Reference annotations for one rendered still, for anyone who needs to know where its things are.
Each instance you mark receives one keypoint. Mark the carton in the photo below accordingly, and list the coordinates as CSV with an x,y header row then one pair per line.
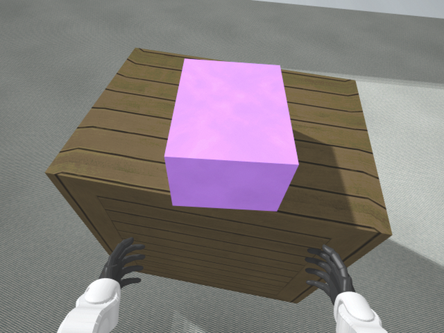
x,y
230,143

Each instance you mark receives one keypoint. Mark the robot left hand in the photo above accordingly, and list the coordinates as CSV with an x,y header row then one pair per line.
x,y
114,267

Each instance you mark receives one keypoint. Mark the pedestal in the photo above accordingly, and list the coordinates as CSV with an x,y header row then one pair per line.
x,y
113,174

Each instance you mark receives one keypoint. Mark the robot right hand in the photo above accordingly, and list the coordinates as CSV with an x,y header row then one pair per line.
x,y
336,274

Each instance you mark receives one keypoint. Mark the right robot forearm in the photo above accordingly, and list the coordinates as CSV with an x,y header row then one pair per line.
x,y
353,314

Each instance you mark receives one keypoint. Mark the left robot forearm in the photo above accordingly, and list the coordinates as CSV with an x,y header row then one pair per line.
x,y
96,311

